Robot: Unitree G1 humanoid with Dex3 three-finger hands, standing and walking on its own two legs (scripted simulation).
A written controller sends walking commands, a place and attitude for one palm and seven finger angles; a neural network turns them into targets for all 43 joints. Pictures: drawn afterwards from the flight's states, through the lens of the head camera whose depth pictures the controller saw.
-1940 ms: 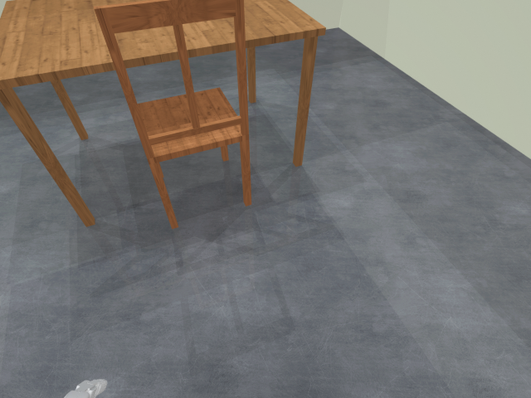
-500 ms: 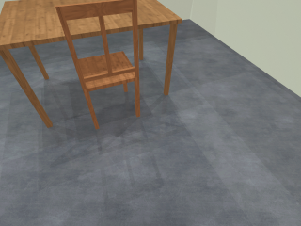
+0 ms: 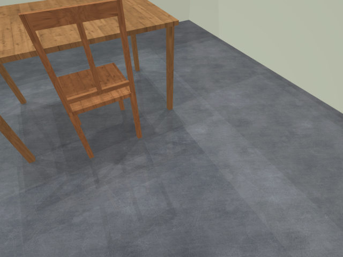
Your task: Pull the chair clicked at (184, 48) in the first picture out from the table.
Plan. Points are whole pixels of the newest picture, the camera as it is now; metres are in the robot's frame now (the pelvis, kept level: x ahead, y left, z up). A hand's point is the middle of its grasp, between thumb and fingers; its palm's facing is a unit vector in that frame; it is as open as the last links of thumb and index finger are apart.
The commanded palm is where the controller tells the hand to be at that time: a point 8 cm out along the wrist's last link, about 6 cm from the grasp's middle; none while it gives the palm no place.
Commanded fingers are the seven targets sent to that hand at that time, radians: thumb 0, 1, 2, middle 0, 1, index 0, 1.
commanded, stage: walk to a spot facing it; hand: left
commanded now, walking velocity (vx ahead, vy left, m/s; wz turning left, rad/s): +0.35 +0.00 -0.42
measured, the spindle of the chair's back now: (90, 60) +0.97 +0.48 -0.06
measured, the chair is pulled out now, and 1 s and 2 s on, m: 0.00 0.00 0.00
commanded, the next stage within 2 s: turn to face it in 0.98 s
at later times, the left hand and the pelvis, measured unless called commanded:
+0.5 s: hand out of the picture +0.14 +0.19 -0.18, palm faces -0.05 -0.99 -0.16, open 7.4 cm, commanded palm none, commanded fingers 0.00 0.90 0.90 -0.20 -0.30 -0.20 -0.30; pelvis +0.19 +0.02 -0.01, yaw -10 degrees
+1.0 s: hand (159, 135) +0.59 +0.09 -0.16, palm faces -0.47 -0.86 -0.16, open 7.4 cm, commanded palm none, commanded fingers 0.00 0.90 0.90 -0.20 -0.30 -0.20 -0.30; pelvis +0.39 -0.01 +0.00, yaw -26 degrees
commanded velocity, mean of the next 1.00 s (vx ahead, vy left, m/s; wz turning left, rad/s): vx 0.27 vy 0.00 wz -0.47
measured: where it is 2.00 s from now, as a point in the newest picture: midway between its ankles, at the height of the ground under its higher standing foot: (193, 213)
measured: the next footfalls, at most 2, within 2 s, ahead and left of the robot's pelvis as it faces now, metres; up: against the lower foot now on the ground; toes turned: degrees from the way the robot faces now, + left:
left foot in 0.50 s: +0.35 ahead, +0.11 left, +0.00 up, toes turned -2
right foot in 1.06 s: +0.49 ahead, -0.17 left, +0.00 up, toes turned -36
